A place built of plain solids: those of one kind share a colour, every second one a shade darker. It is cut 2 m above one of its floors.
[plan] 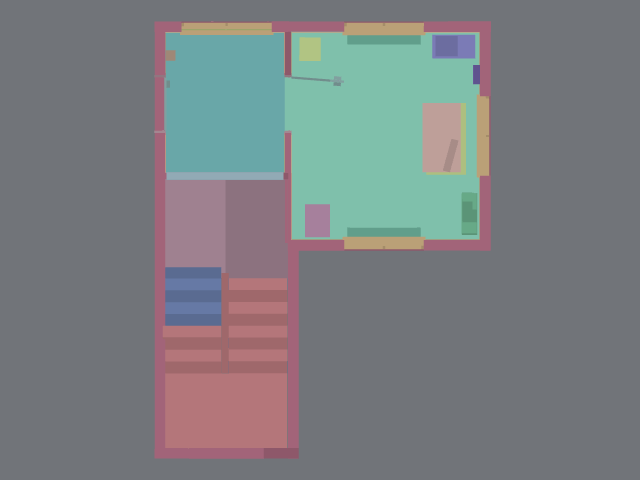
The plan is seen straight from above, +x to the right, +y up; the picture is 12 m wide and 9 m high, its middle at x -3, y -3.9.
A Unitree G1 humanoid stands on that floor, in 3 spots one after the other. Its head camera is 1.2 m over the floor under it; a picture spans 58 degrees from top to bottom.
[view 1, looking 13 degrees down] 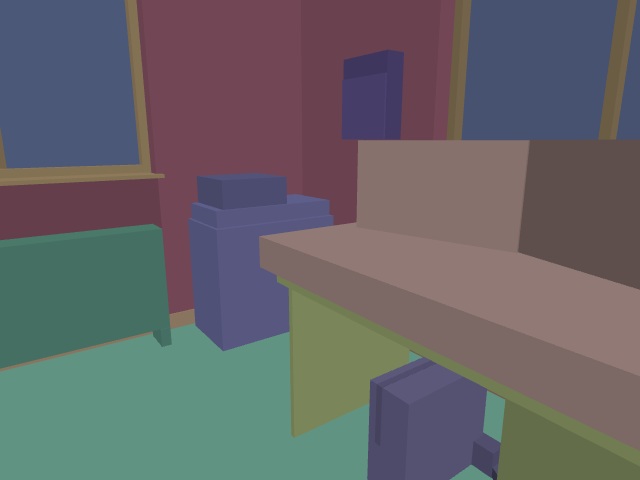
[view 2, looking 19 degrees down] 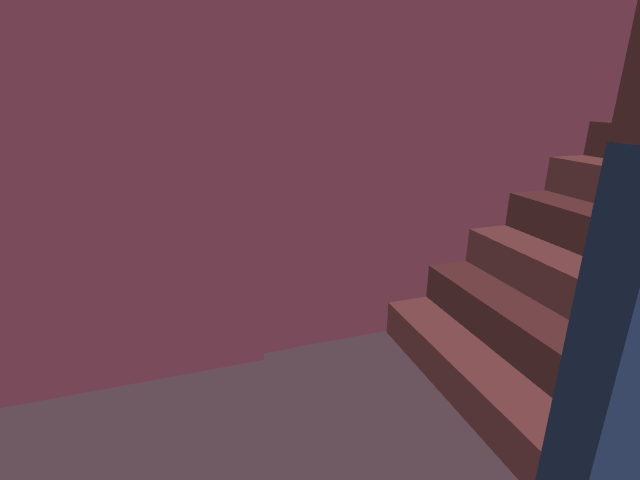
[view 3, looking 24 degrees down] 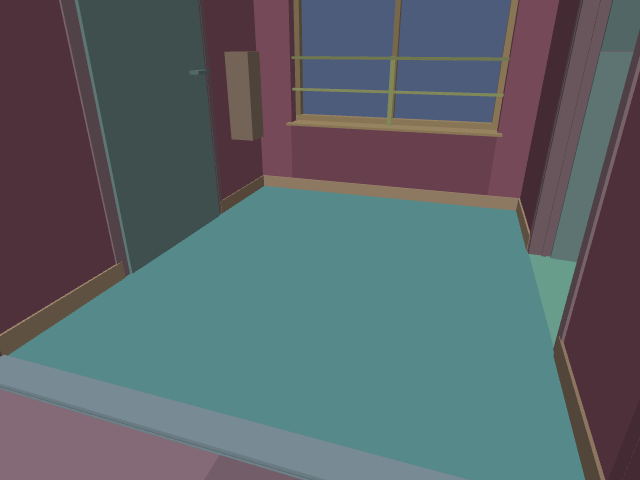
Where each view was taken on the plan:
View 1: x -1.80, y -2.70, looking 54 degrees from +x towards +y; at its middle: desk_load_lived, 1.51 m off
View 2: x -5.40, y -3.67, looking -18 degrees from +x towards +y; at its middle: wall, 2.00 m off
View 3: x -4.16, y -3.62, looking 108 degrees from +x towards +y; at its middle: raised_floor_gallery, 2.95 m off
